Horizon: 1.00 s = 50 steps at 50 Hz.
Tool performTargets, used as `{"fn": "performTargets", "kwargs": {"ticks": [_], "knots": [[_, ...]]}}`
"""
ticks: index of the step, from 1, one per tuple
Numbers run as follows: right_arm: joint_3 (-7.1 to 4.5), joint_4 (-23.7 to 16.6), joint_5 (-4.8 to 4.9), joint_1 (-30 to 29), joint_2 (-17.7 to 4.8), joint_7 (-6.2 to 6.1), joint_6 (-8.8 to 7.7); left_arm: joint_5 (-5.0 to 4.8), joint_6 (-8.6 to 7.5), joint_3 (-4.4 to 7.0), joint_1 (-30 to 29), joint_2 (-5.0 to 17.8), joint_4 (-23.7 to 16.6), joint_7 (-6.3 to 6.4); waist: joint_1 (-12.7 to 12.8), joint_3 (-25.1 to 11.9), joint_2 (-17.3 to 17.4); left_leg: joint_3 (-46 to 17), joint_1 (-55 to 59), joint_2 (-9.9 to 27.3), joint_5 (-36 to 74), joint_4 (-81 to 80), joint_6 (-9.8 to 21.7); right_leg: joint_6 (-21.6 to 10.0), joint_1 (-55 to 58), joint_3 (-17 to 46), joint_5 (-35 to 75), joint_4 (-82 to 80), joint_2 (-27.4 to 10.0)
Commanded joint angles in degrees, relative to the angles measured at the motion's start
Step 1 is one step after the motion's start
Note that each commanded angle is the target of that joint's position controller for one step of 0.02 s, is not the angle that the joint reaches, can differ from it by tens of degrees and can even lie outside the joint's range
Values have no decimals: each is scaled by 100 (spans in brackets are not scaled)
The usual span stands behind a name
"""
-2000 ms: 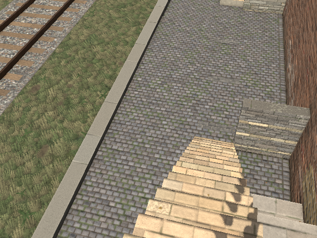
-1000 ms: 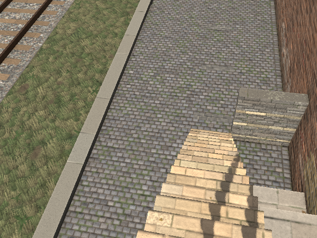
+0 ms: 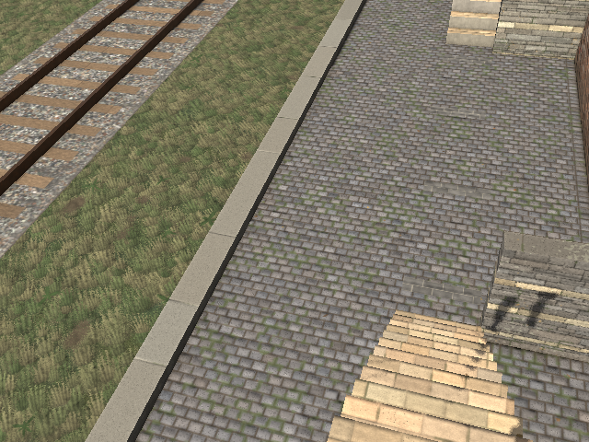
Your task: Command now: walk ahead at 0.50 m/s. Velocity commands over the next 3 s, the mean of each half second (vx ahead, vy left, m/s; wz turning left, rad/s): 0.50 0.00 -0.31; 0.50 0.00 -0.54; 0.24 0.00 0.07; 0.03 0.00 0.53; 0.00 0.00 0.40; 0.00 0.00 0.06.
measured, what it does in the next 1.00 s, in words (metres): goes down, turning right: left foot 0.21 m lower, then right foot 0.22 m lower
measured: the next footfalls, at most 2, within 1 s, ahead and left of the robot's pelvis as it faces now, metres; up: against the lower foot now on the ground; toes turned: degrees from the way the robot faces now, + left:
left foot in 0.08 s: +0.15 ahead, +0.16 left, -0.21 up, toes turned -1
right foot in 0.60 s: +0.35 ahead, -0.21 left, -0.43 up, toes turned -10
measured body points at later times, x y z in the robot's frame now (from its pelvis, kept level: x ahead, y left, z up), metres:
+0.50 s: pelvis +0.23 -0.02 -0.19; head +0.21 -0.03 +0.26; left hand +0.43 +0.17 -0.30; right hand +0.10 -0.22 -0.35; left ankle +0.11 +0.16 -0.85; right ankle +0.40 -0.21 -0.88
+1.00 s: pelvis +0.50 -0.17 -0.52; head +0.48 -0.15 -0.07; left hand +0.59 +0.01 -0.68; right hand +0.49 -0.43 -0.62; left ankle +0.56 -0.09 -1.25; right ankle +0.35 -0.23 -1.00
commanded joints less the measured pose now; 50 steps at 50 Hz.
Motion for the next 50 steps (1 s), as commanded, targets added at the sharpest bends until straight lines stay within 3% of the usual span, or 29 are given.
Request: {"fn": "performTargets", "kwargs": {"ticks": [1,3,4,6,7,8,9,10,12,13,17,21,26,28,29,30,31,32,34,35,36,38,39,41,44,47,48,49,50], "knots": [[-174,-55,143,354,-451,44,-158,7,44,352,-501,1012,-227,-73,-463,892,-1036,137,1243,166,-294,-616,139,-872,-1243,1421,3250,-276,-749],[-395,777,194,2969,-778,-89,-284,-113,15,512,-1218,1041,-295,-94,-1677,235,-786,274,3642,528,-28,-2107,414,-498,-1789,986,5161,2514,-328],[-282,975,130,3630,-329,-203,-308,-74,65,559,-1316,1014,-263,-63,-2267,478,566,1022,4310,556,168,-3398,802,-135,-2613,194,3095,5396,650],[154,1003,12,3359,-107,-58,-488,-65,13,433,-587,505,-950,-207,-1026,154,1896,-262,6085,1580,4509,259,1461,-222,-5977,1162,565,5917,746],[121,1119,-75,3350,-265,17,-561,-86,9,410,-885,672,-1101,-290,-1078,-402,723,-731,5820,1844,2268,-99,1844,-172,-6036,1302,1134,5550,425],[-127,1307,-148,3153,-1096,30,-575,-293,82,282,-1221,417,-1426,-280,-900,-718,733,-2354,5014,2741,-1269,-893,2418,-39,-5978,1251,1558,5021,7],[172,1258,-360,2940,36,93,-628,-211,227,392,-1573,690,-1142,-237,-899,-71,-832,-949,3581,1925,-924,-730,1699,-207,-5846,1412,3058,4045,-97],[140,1258,-497,2542,-451,-20,-646,-174,437,309,-1471,389,-1286,-294,-525,125,161,-1640,2547,2439,-1811,-1148,2011,38,-5276,1386,3755,2962,-148],[361,1193,-357,1518,-214,-230,-610,241,744,302,-1375,425,-1273,-311,-47,376,-95,-977,908,1670,-2459,-1009,1546,322,-3696,862,5567,1104,-412],[425,1232,-480,1346,-337,-205,-668,150,795,323,-923,359,-1009,-316,133,104,85,-752,61,1542,-2430,-1027,1491,375,-2510,361,5948,1963,-261],[279,1332,34,1992,-577,-489,-789,46,698,525,-2804,1015,-1886,-288,-705,1361,325,-876,2099,1595,-4332,-891,1026,86,-4761,1780,7134,-771,-446],[223,1359,16,1836,-753,-745,-704,67,536,504,-3205,836,-1988,-595,-952,1350,304,465,736,1192,-5650,-523,659,247,-2109,520,8727,-2552,-359],[23,1211,-62,1890,-861,-525,-567,-82,787,601,-3682,1123,-1970,-770,-1526,1653,-46,642,2237,1399,-5980,1128,302,45,-2910,448,8303,-3275,-774],[-150,1333,5,1359,-950,-406,-447,-37,722,795,-1327,1336,-984,-723,-518,497,475,920,1753,1469,-4588,2831,-64,-255,-569,435,7925,-2861,-1090],[-212,1282,176,806,-1021,-302,-500,-52,727,1082,326,1835,-386,-707,394,-349,355,1182,1147,1172,-3038,4355,-183,-264,1588,-187,7640,-2636,-701],[-337,1007,302,-103,-1226,-302,-592,43,665,1135,1685,2098,68,-678,1446,-60,-995,1502,-222,557,-4041,7439,-603,-610,2901,-269,7687,-3129,-598],[-273,837,108,-332,-737,-407,-607,91,595,915,1613,1913,258,-687,1405,1061,-2947,1715,-1587,-562,-8280,10357,-754,-828,2242,122,9366,-3465,-813],[-208,331,5,1132,-305,-405,-678,91,520,660,548,1885,-141,-662,-241,497,-4071,701,-2609,-495,-7328,8808,-270,-956,2507,802,9805,-2552,-678],[-293,68,80,615,-762,-428,-633,123,562,570,-154,1505,-471,-626,-250,232,-2427,523,-3018,-118,-6338,7697,124,-902,1886,1680,7488,-2664,-872],[-406,315,91,594,-952,-501,-638,151,374,376,-371,1020,-491,-685,-397,-2,-680,493,-2482,-29,-4908,6681,382,-503,1112,1410,6553,-2656,-678],[-204,-120,201,781,-248,-371,-648,115,213,578,-779,1731,-490,-642,-975,-616,-2233,-78,-2926,30,-4686,6391,433,-1239,875,4065,6363,-2795,-1666],[-186,-494,208,-75,-697,-425,-543,114,27,238,-1975,911,-1094,-285,-1159,231,-233,-71,-1197,27,-3491,3288,-149,-1343,-1964,3538,5445,-2661,-1280],[-160,-65,104,739,-390,-411,-488,344,3,252,-1970,1018,-877,-143,-1548,-236,-298,164,152,-238,-2612,3988,-319,-1383,-2741,3432,5211,-2193,-974],[-215,2,5,716,-791,-202,-625,56,-115,229,-1519,819,-837,79,-1319,84,-156,279,761,-496,264,1884,-260,-1021,-3132,2066,2792,-974,152],[-3,-742,-97,-149,-191,-153,-488,22,-51,166,-1137,587,-802,183,-789,391,-735,410,2519,-652,810,-129,-496,-959,-3648,1926,1458,-853,674],[-268,50,-36,2438,-686,-147,-569,82,152,233,-1503,451,-916,98,-1579,316,-1044,-28,3202,-199,527,-194,-408,-722,-2929,2118,3222,1822,669],[-322,260,17,3514,-692,-201,-585,43,255,196,-1835,335,-1060,33,-2192,506,-407,206,4080,103,355,-2722,-250,-295,-3087,1244,5013,3270,1068],[-207,718,93,4494,-469,-91,-615,20,247,159,-1493,-93,-1036,-143,-2166,392,896,-872,6243,1034,1806,-1004,617,20,-5755,1110,740,6506,1886],[-99,515,181,3350,-836,60,-678,-169,65,180,-763,203,-1498,-276,-996,372,2444,-2396,6728,1838,2394,197,1270,-9,-7212,1601,198,6632,1147]]}}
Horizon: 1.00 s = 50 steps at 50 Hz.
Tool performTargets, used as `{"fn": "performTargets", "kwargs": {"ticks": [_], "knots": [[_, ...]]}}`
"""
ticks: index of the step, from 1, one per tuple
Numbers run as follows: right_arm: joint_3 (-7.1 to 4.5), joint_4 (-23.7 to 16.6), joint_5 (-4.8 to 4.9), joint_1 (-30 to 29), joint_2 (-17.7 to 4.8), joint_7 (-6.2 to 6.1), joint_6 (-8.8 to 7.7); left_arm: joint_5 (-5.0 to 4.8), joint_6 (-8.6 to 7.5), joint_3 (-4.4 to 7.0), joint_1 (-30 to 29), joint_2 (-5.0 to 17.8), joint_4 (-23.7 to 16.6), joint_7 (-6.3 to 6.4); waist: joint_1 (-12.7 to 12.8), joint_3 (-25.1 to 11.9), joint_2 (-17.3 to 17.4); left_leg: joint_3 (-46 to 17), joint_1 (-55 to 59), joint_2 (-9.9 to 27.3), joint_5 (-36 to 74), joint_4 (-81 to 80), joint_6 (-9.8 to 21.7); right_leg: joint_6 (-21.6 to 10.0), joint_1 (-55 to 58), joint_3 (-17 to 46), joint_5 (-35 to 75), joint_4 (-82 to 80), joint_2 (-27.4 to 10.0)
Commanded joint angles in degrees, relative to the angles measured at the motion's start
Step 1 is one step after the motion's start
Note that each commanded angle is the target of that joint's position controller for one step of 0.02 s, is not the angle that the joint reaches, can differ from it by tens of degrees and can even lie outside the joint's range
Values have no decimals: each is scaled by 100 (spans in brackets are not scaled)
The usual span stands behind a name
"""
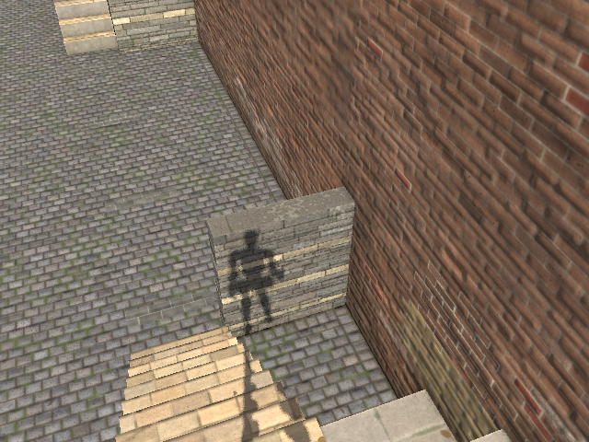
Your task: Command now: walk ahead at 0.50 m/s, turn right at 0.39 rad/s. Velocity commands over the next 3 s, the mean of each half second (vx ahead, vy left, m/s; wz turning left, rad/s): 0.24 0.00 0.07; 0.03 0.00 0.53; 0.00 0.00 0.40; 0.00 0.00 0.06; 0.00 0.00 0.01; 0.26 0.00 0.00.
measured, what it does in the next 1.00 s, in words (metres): goes down, turning left: right foot 0.21 m lower, then left foot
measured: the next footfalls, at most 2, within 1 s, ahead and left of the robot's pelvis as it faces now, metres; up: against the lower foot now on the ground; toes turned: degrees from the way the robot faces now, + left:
right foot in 0.44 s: +0.36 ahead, -0.22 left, -0.21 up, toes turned +11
left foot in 0.84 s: +0.30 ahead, +0.05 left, -0.21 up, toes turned +20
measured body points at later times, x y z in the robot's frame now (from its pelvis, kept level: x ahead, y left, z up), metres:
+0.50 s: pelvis +0.22 -0.09 -0.21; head +0.22 -0.11 +0.24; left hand +0.28 +0.13 -0.35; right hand +0.19 -0.34 -0.37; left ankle +0.08 +0.09 -0.69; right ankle +0.32 -0.22 -0.95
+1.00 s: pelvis +0.25 -0.08 -0.26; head +0.22 -0.05 +0.19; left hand +0.29 +0.22 -0.37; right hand +0.42 -0.27 -0.36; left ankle +0.24 +0.00 -0.97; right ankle +0.36 -0.21 -0.85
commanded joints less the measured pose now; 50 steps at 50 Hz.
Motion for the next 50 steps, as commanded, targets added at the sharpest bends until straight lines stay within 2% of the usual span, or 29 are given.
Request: {"fn": "performTargets", "kwargs": {"ticks": [1,3,4,5,6,7,8,10,13,16,18,20,21,22,23,24,26,27,28,30,32,34,37,39,42,44,45,46,50], "knots": [[5,890,-11,2623,-312,183,87,-127,-264,44,64,406,-880,-323,-14,539,1725,-2353,4353,2424,6049,461,1325,152,-5363,1113,73,2457,-603],[-77,1519,-38,3024,-385,187,-7,62,-244,29,120,110,-615,-230,186,811,-527,-1772,2432,1996,4131,216,947,-140,-5079,690,1669,1758,-903],[-147,1576,-277,2231,-1107,110,-20,-194,-184,-146,-531,-227,-1067,-223,447,1154,575,-3606,1097,2715,1854,-399,1469,46,-5093,1122,1812,593,-1459],[175,1247,-434,1562,-387,-148,38,-241,-44,-158,-1171,151,-1305,-193,473,1965,-694,-2785,-808,2267,1576,-595,1215,400,-4288,1179,2774,-833,-1385],[383,1084,-565,740,-134,-348,69,-165,43,-156,-1258,60,-1322,-143,805,1810,-1019,-2387,-2344,1810,1102,-652,1079,497,-2225,953,4050,-2144,-1604],[402,1127,-384,620,-260,-363,39,153,165,-159,-488,-86,-956,-167,1118,1382,-1093,-1806,-3051,1342,1405,-335,896,587,-616,293,5331,-2412,-1794],[315,1228,-164,651,-607,-328,61,286,187,-105,40,-33,-791,-182,1288,978,-732,-1628,-2907,1228,1670,-281,898,659,35,-163,5947,-2415,-1881],[221,1336,221,1372,-749,-399,33,290,175,-18,-994,334,-1224,-235,528,1252,-2,-1884,-1161,930,43,264,912,617,-1494,37,6782,-3636,-2094],[289,1490,150,2232,-59,-828,296,320,-194,65,-2611,604,-1736,-489,-429,1243,592,-1971,497,711,-1208,1006,995,748,-2267,250,7755,-6197,-2210],[95,1376,73,1882,-444,-870,629,115,-168,200,-2373,740,-1831,-731,-668,1184,803,-1332,-987,216,-2427,1218,787,690,730,-117,8243,-8410,-1942],[-15,1314,68,1687,-431,-839,750,114,-213,354,-1583,989,-1476,-741,-590,1005,679,-1494,-483,157,-2334,2225,770,562,1187,425,8433,-9152,-2294],[-132,1582,-31,1245,-642,-722,689,77,-205,589,736,1329,-546,-736,561,297,494,-1579,-1835,-5,-1938,4194,584,598,3722,-30,9151,-8258,-2536],[-158,1563,233,1229,-334,-704,601,34,-245,565,1809,1172,-202,-609,1043,315,-96,-1313,-2252,-451,-3164,5702,183,367,4231,587,8994,-9358,-3174],[-206,1786,306,1594,-266,-627,586,246,-270,347,2242,950,-75,-545,1212,449,-1581,-527,-2879,-1296,-5749,8133,-213,458,4749,-154,12275,-9040,-3308],[-186,1673,294,2622,40,-419,581,277,-288,141,1456,932,-58,-605,133,-59,-2426,-1272,-4347,-1013,-5802,8441,-296,-97,6053,96,14337,-6652,-3840],[44,949,377,2032,243,-420,618,126,-339,123,829,1039,-36,-645,-125,-1057,-2597,-1338,-4142,-153,-4649,7693,-442,-1167,5674,1385,9843,-7278,-4507],[-165,691,419,263,-487,-592,1072,505,-281,93,-290,805,-620,-593,473,-279,-523,-494,-3759,-343,-3731,8070,-392,-869,3357,1409,5803,-8939,-4127],[-254,687,298,190,-698,-724,1221,670,-288,-11,-237,790,-709,-620,511,79,-650,-462,-3464,-476,-2812,7754,-404,-1030,2338,510,7533,-8634,-3862],[-162,560,165,331,-273,-836,1264,692,-293,-136,-376,807,-651,-618,103,107,-720,-507,-3308,-454,-2702,7857,-410,-1145,1845,204,8834,-8285,-3810],[-71,-51,242,-169,-208,-805,1252,583,-191,-77,-154,1331,-544,-370,143,10,-1549,-829,-4309,-226,-2452,8245,-668,-1291,1839,1126,6708,-8415,-4470],[-188,-361,266,-679,-507,-722,1417,602,-113,-157,-134,1199,-678,-204,242,249,-984,-630,-4218,-353,-1718,7706,-671,-1199,1473,839,5705,-8554,-4144],[-16,-880,51,-1115,-227,-577,1482,398,-3,-179,-682,1272,-962,-17,6,251,-619,-465,-3777,-28,-555,5265,-632,-738,1379,330,4010,-8293,-3637],[-61,-331,173,-370,-388,-385,1294,476,-20,-12,-978,1710,-1067,-201,-179,-231,-1178,1026,635,-365,583,3795,-590,-606,-760,-389,3434,-9043,-3349],[-102,-350,216,135,-601,-390,1334,288,-49,47,-1940,1857,-1255,-222,-739,23,-1893,863,1206,-94,108,3386,-451,-301,-841,-813,3875,-8704,-3258],[94,-572,242,-902,-224,-311,1069,106,333,185,-202,1703,-941,-119,353,855,-494,665,22,-46,-1648,-1225,354,-15,1625,-476,3691,-7483,-3368],[-296,-502,269,-257,-1602,-292,1149,483,303,53,-563,999,-1748,-135,371,232,1828,-2916,1974,1733,898,-644,1402,784,-1871,-1056,719,-3852,-2185],[-361,-484,-111,323,-1773,-185,1032,208,179,162,-1729,1266,-2033,-92,-320,207,964,-4465,1611,2176,-1636,-1812,2022,764,-2532,89,765,-3064,-1722],[-285,-326,-317,398,-1478,-168,969,-14,169,271,-2186,1403,-2025,-31,-332,700,528,-4328,1202,2050,-3181,-1849,2166,740,-2986,422,1203,-2594,-1677],[58,-533,-17,-843,-808,-416,1245,82,437,393,-1745,1462,-1850,-81,356,839,621,-2508,-587,1123,-2457,-1215,1471,1144,-2511,-303,2921,-926,-1559]]}}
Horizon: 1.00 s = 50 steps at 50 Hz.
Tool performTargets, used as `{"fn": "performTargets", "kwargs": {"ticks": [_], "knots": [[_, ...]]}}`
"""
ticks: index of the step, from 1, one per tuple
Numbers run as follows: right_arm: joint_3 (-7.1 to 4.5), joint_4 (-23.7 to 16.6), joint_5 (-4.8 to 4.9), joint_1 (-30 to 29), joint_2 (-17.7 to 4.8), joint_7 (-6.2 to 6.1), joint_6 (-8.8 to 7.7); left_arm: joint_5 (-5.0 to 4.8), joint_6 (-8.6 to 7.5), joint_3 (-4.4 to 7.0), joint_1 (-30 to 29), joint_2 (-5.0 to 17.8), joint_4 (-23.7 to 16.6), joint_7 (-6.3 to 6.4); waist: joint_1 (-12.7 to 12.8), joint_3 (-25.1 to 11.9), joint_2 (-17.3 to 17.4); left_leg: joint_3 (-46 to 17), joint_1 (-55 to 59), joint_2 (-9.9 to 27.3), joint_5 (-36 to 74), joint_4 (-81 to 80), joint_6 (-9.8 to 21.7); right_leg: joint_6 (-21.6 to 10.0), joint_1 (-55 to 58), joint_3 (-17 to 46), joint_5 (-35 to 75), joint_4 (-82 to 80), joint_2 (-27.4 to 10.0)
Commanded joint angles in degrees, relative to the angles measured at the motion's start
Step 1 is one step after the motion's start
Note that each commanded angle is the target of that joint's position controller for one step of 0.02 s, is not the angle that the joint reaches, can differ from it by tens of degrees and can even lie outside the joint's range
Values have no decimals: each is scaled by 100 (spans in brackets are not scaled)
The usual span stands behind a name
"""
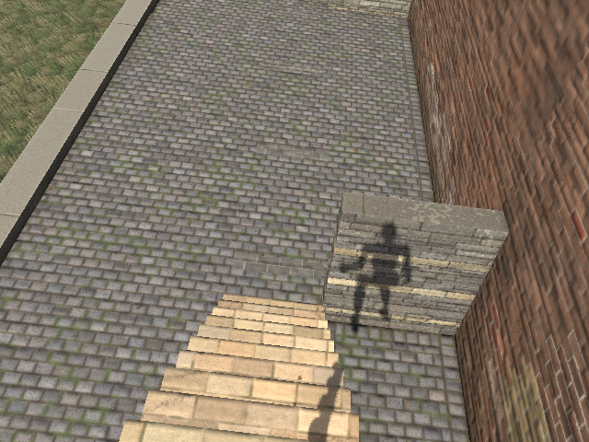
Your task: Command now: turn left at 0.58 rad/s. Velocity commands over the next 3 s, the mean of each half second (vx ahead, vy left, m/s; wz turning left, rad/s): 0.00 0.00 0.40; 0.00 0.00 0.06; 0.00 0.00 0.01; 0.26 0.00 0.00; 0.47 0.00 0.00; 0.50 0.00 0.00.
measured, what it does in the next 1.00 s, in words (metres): steps on the spot: right foot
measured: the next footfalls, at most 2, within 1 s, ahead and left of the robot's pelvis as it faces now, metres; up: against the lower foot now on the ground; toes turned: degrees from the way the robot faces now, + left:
right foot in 0.32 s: +0.07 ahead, -0.15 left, +0.00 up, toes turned +20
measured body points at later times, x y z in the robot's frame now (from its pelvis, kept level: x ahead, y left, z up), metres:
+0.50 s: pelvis +0.06 -0.03 +0.01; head +0.02 -0.03 +0.46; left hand +0.03 +0.21 -0.13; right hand +0.27 -0.21 -0.08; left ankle +0.06 +0.09 -0.72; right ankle +0.03 -0.14 -0.72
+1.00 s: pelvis +0.09 +0.00 +0.03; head +0.08 -0.01 +0.48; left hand +0.10 +0.23 -0.11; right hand +0.21 -0.20 -0.12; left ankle +0.06 +0.10 -0.72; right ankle +0.03 -0.14 -0.72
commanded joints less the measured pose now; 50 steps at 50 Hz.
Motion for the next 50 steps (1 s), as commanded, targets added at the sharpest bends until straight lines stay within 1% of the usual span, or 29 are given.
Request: {"fn": "performTargets", "kwargs": {"ticks": [1,3,6,7,8,10,11,12,13,14,15,16,17,18,19,20,21,22,23,24,25,26,28,30,34,41,43,44,50], "knots": [[-69,-698,-16,-1004,-720,-179,47,37,73,157,92,288,-339,-64,368,377,811,-2216,-620,1179,468,-1477,928,231,-1021,-321,1432,2123,237],[62,-920,-10,-1205,-696,-270,62,77,95,37,-78,25,-627,-125,421,195,635,-2081,-771,1040,1477,-1090,929,342,-888,-429,1831,2510,354],[-7,-1009,19,-863,-734,-399,119,230,-21,-149,-502,-220,-1135,-211,209,-76,617,-1877,80,637,1599,-828,708,322,-689,-527,1967,524,286],[-27,-1083,-70,-850,-847,-470,91,245,-153,-95,-541,-67,-1097,-271,117,-428,496,-2067,297,843,2304,-559,730,321,-311,-384,2392,568,212],[-57,-1109,-99,-909,-940,-500,86,205,-229,-75,-491,4,-1142,-305,167,-685,601,-2223,509,958,2721,-453,766,300,-90,-284,2436,367,186],[-80,-1114,-107,-860,-993,-435,68,149,-299,-21,-303,179,-1048,-379,164,-828,910,-2382,632,1140,3149,-495,828,153,580,-209,2439,-273,111],[-59,-1087,-103,-819,-905,-395,53,134,-317,-13,-179,226,-971,-434,162,-816,930,-2477,515,1201,2891,-640,888,120,1020,-168,2354,-433,43],[-82,-1015,-22,-857,-884,-349,31,138,-323,-30,22,204,-908,-477,253,-654,1170,-2353,242,1029,2565,-593,932,45,1392,-318,2093,-604,27],[-168,-1063,74,-803,-913,-306,132,120,-243,-123,-321,138,-1158,-512,141,-26,1486,-2086,368,711,1987,-986,929,-115,1255,-684,454,-2319,179],[-205,-1050,-14,-651,-892,-261,101,43,-239,-96,-366,176,-1080,-538,11,131,1514,-2498,284,742,1569,-1257,1009,-196,1799,-615,323,-2866,161],[-206,-1052,-53,-778,-835,-225,55,13,-241,-50,35,238,-903,-536,170,132,1518,-2650,171,698,999,-1225,1070,-308,2473,-544,359,-3650,59],[-145,-1052,4,-821,-724,-211,45,25,-207,-55,171,97,-884,-467,224,408,1533,-2621,429,533,-69,-1178,1030,-548,2571,-334,-136,-5511,-62],[-102,-1051,-13,-752,-403,-164,-25,122,-289,-11,341,341,-791,-498,66,326,760,-2375,165,101,-298,-392,700,-738,3320,241,711,-5661,-450],[-75,-923,8,-599,-236,-125,-101,235,-322,-49,1053,435,-581,-550,142,-165,56,-2279,-924,-5,-953,479,399,-1145,4745,1145,3515,-5263,-1293],[-223,-825,452,-854,-364,-154,-191,500,-451,22,1926,383,-119,-640,312,235,-591,-2133,-1956,-300,-1676,21,-95,-1947,4652,3176,2863,-6192,-1913],[-304,-680,477,-1129,-692,-172,-290,476,-527,-60,1949,18,28,-655,341,899,-225,-2007,-2482,-102,-1503,21,-321,-2051,4663,3373,2209,-6396,-2043],[-304,-585,411,-1269,-681,-129,-311,359,-520,-93,1709,-102,5,-614,259,1008,-92,-1901,-2210,30,-1091,-293,-361,-2030,4490,3051,1779,-6387,-1937],[-216,-406,288,-1181,-494,-53,-253,253,-487,-134,1473,-161,-81,-574,122,884,-12,-1730,-1405,209,-606,-801,-356,-1745,4078,2543,1045,-6537,-1723],[-153,-298,226,-1229,-408,27,-207,187,-457,-123,1234,-108,-132,-554,45,886,172,-1591,-419,301,-25,-1171,-354,-1474,3387,2016,304,-6713,-1493],[-69,-146,229,-1143,-211,83,-176,165,-437,-137,976,-78,-194,-536,-114,841,194,-1497,778,352,501,-1515,-311,-1164,2530,1409,46,-6860,-1191],[-38,-60,261,-1088,-182,124,-152,112,-427,-131,954,12,-170,-524,-111,784,143,-1445,1553,386,737,-1558,-197,-938,2041,987,-33,-6971,-951],[20,30,271,-1042,-135,120,-153,89,-460,-160,1116,64,-84,-525,-133,749,131,-1445,1780,447,963,-1632,-109,-810,2028,821,606,-6884,-893],[52,176,250,-1011,-281,114,-178,88,-495,-209,1377,-2,-96,-553,-16,497,229,-1501,1459,505,1375,-1794,4,-703,2888,409,1904,-6395,-803],[71,365,186,-998,-373,122,-195,131,-508,-179,1676,102,-85,-599,115,116,180,-1554,1443,519,1857,-1908,13,-727,3453,300,2568,-6092,-850],[127,499,222,-1154,-387,127,-218,166,-434,-220,1971,51,-60,-609,253,-331,39,-1527,1522,525,2724,-1827,55,-616,3920,190,3208,-5828,-858],[153,1002,267,-885,-300,114,-342,65,-309,-210,2044,89,163,-476,215,-360,137,-1476,1480,607,3908,-1945,54,-444,4251,118,3687,-5705,-920],[149,1113,258,-885,-318,103,-335,49,-279,-209,1964,89,212,-453,204,-235,214,-1468,1454,605,3856,-2040,51,-406,4189,108,3411,-5759,-910],[184,1093,226,-946,-257,115,-314,57,-237,-211,1871,70,246,-433,122,-165,58,-1486,1448,676,3867,-2100,58,-384,4140,107,3292,-5807,-848],[173,1394,239,-836,-358,86,-293,36,-198,-196,1766,111,431,-370,100,203,346,-1420,1265,612,3071,-2402,10,-343,3987,100,2339,-6091,-828]]}}
Over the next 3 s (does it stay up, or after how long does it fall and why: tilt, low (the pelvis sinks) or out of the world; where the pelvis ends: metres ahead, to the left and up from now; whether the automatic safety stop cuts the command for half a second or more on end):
stays up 0.06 -0.02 0.03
